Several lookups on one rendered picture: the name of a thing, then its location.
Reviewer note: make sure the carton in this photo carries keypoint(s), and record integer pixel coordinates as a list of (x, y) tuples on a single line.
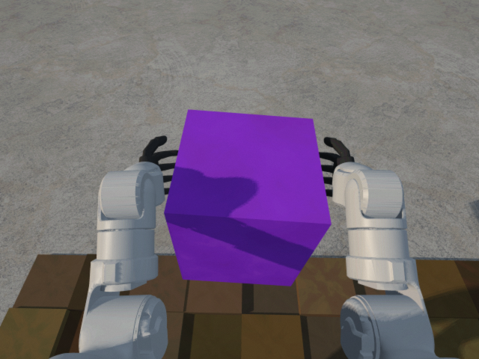
[(247, 201)]

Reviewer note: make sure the robot left forearm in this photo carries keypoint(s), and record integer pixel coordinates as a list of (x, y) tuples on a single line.
[(126, 212)]

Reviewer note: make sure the robot left hand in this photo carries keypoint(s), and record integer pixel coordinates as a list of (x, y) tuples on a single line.
[(150, 156)]

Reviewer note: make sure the robot left upper arm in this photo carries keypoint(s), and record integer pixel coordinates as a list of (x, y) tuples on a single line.
[(123, 327)]

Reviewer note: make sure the robot right upper arm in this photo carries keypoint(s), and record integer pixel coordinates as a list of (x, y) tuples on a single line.
[(385, 327)]

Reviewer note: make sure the robot right hand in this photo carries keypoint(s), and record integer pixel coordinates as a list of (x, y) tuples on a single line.
[(344, 156)]

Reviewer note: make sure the robot right forearm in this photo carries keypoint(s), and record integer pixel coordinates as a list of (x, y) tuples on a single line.
[(376, 219)]

